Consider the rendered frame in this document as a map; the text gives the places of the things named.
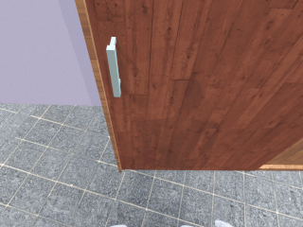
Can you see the wardrobe door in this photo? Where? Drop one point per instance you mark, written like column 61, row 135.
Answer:
column 292, row 156
column 204, row 84

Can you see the handle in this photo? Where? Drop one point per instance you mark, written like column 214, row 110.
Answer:
column 113, row 67

